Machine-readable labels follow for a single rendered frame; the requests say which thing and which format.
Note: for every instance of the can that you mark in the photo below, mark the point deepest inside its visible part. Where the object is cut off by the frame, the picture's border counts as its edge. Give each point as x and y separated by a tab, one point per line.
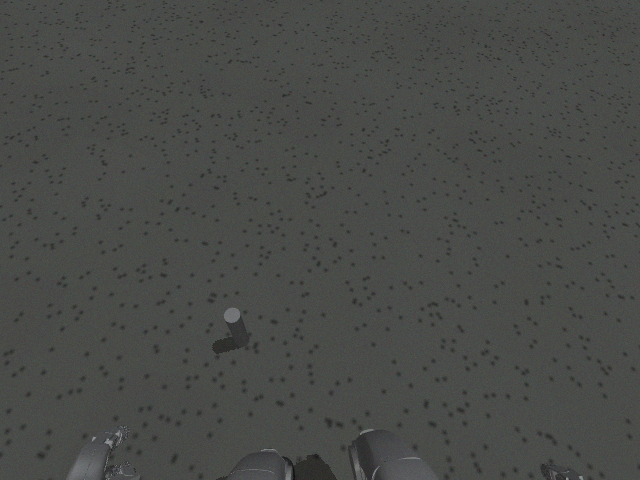
236	326

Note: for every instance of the right robot hand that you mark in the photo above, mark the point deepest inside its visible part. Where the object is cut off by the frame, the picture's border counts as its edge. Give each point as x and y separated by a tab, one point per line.
555	472

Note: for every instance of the left robot hand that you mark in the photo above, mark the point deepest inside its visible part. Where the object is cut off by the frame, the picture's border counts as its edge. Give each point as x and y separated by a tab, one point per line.
91	461

